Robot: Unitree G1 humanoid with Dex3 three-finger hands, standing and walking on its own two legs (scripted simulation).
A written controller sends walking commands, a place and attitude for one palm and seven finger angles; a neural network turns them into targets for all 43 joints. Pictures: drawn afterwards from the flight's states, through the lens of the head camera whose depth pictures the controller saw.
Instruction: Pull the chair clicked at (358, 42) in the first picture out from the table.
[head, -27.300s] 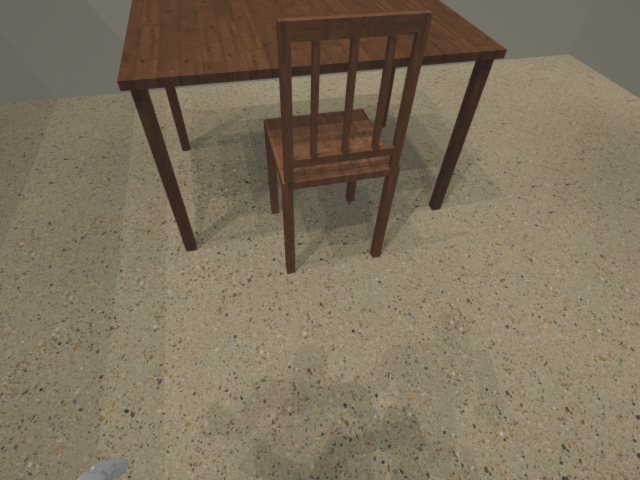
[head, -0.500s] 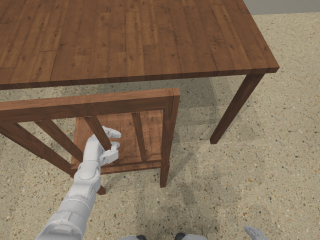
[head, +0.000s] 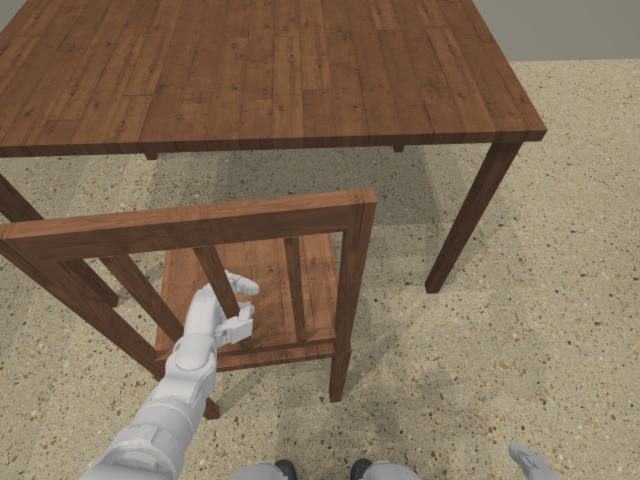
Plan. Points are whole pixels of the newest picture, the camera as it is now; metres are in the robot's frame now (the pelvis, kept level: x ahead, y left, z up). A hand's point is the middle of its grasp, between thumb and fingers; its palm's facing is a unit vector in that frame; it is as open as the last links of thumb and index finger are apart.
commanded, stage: step backward, pulling the chair out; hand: left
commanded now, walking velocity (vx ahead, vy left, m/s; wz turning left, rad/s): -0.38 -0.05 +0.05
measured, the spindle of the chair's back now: (229, 304) +0.35 +0.13 -0.05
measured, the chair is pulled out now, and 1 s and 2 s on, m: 0.15 0.20 0.37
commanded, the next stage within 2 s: none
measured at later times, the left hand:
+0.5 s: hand (240, 342) +0.30 +0.12 -0.07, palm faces -0.05 -0.98 -0.18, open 5.0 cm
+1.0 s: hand (244, 357) +0.28 +0.11 -0.06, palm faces +0.01 -0.98 -0.19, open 5.0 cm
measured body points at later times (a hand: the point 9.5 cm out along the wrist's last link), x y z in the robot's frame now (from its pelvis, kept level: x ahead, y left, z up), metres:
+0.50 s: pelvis -0.03 +0.01 -0.01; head +0.02 +0.01 +0.44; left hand +0.30 +0.17 -0.05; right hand +0.06 -0.26 -0.13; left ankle +0.07 +0.09 -0.73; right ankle +0.03 -0.12 -0.72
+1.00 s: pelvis -0.06 -0.02 +0.00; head +0.02 -0.03 +0.44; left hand +0.28 +0.16 -0.05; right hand +0.05 -0.32 -0.12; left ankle -0.04 +0.12 -0.73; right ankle -0.03 -0.16 -0.73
